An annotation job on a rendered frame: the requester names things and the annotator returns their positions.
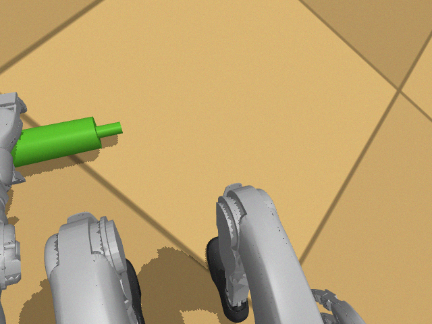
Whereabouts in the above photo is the left robot arm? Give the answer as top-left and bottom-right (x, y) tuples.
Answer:
(0, 147), (21, 324)

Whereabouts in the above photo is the left robot foot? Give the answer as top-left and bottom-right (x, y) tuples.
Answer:
(126, 259), (145, 324)

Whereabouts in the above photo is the right robot foot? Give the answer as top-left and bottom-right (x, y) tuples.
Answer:
(207, 236), (249, 323)

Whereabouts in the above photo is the right robot hand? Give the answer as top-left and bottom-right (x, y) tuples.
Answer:
(311, 289), (366, 324)

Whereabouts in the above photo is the left robot hand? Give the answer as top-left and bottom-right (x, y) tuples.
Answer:
(0, 92), (27, 185)

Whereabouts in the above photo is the bottle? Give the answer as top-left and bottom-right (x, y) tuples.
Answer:
(11, 117), (123, 167)

